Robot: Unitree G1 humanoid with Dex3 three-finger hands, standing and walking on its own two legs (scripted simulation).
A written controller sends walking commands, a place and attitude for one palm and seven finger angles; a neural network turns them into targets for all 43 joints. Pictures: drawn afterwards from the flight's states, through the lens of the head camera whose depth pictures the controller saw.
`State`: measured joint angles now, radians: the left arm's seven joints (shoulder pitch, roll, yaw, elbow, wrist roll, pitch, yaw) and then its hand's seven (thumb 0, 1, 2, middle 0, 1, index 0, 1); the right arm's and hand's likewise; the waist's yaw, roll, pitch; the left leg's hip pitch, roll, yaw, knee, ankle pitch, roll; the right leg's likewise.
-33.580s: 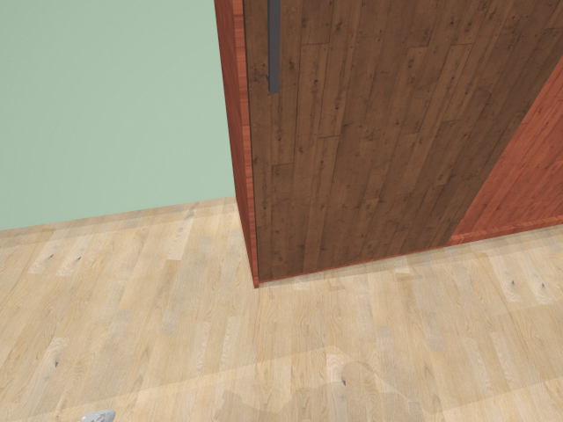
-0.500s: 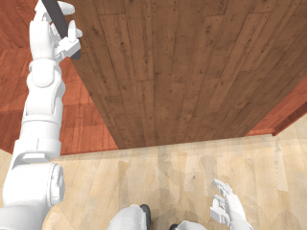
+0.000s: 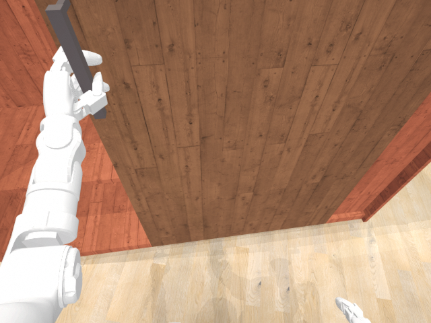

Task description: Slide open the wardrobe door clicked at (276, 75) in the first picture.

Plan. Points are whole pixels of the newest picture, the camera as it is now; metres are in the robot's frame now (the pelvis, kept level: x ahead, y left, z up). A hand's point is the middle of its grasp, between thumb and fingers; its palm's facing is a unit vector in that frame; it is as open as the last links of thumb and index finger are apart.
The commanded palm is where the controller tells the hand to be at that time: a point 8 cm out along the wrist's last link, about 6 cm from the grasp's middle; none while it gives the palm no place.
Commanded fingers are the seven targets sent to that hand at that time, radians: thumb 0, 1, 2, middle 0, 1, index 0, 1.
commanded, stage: stop walking and hold the door there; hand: left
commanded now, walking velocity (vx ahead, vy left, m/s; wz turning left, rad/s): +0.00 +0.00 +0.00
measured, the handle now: (83, 64) +0.48 +0.25 +0.22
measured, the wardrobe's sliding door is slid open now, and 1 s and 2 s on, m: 0.59 0.59 0.59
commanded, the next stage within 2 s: loosen the grip on the handle in 0.10 s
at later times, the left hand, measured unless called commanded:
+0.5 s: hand (88, 94) +0.43 +0.23 +0.20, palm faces +0.28 -0.95 -0.15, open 10.8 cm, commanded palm +0.40 +0.26 +0.19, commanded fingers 0.00 -0.55 0.20 -0.37 -1.30 -0.37 -1.30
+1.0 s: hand (85, 89) +0.44 +0.24 +0.20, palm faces +0.24 -0.96 -0.16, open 14.7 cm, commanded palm +0.40 +0.29 +0.20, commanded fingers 0.00 -0.55 0.20 -0.25 -1.15 -0.25 -1.15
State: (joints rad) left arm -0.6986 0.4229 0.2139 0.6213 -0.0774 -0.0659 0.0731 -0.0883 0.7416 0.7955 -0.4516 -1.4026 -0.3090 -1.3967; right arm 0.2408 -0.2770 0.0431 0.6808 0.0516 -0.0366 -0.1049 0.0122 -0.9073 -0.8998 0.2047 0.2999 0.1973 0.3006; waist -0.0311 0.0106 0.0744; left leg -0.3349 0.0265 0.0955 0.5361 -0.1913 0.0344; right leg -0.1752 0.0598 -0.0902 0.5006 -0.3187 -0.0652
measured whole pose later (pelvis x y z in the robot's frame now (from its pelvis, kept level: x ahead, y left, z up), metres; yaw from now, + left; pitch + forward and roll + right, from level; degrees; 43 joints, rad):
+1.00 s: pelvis -0.01 +0.02 +0.00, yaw -3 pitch +3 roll -1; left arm -0.70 0.45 0.30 0.68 -0.03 -0.06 0.01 -0.02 -0.55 0.20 -0.36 -1.23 -0.26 -1.16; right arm 0.35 -0.25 0.04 0.70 0.04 -0.13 -0.07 0.01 -0.91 -0.90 0.21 0.30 0.20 0.30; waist -0.05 0.01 -0.04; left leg -0.41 -0.02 0.08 0.55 -0.19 0.08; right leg -0.28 0.05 -0.04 0.55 -0.32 -0.04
